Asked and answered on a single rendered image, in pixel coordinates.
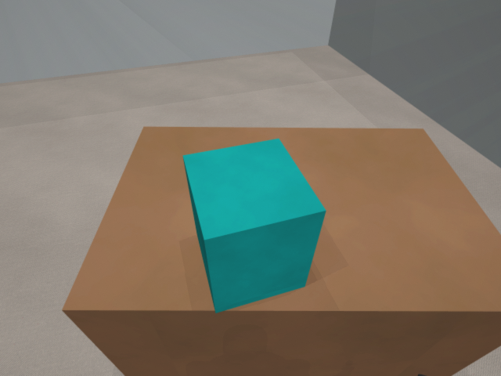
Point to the pedestal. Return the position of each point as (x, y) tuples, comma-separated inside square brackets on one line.
[(405, 278)]

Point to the carton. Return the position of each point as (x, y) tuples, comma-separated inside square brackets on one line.
[(257, 221)]

